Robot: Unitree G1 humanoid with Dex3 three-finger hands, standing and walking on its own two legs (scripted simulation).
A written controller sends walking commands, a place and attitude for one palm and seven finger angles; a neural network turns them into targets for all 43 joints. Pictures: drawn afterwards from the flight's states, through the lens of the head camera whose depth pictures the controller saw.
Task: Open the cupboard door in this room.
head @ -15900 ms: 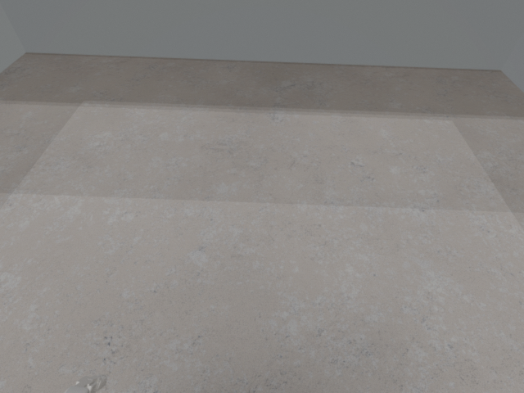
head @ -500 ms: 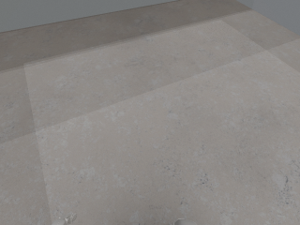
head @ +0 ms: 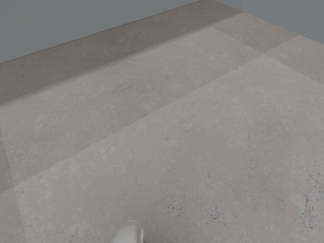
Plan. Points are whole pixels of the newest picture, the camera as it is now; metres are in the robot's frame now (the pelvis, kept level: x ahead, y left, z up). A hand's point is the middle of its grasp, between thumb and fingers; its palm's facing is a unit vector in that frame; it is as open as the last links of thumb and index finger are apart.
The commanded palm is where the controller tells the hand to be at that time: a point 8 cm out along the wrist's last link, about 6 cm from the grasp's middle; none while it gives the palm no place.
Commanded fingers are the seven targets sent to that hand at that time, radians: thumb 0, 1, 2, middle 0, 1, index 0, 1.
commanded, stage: turn to face it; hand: left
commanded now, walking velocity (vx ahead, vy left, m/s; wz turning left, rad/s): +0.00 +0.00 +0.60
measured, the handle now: out of the picture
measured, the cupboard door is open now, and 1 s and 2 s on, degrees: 0 0 0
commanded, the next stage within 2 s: none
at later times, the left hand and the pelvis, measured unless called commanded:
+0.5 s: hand out of the picture +0.14 +0.25 -0.17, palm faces +0.25 -0.94 -0.22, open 7.4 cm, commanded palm none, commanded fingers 0.00 0.90 0.90 -0.20 -0.30 -0.20 -0.30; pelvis +0.07 +0.03 +0.00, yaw +13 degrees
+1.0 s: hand out of the picture +0.04 +0.15 -0.14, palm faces +0.52 -0.80 -0.31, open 7.4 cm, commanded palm none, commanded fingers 0.00 0.90 0.90 -0.20 -0.30 -0.20 -0.30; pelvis +0.08 -0.06 +0.01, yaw +33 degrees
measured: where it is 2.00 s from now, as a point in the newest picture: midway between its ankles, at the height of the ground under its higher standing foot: outside the picture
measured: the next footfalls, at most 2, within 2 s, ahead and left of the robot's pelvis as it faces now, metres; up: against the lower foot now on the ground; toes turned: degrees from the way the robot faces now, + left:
left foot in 0.10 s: +0.18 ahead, +0.11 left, +0.00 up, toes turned +9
right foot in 0.76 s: +0.12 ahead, -0.13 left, +0.00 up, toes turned +25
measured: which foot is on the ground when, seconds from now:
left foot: up 0.00-0.08, down 0.10-0.76, up 0.78-1.00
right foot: down 0.00-0.14, up 0.16-0.74, down 0.76-1.00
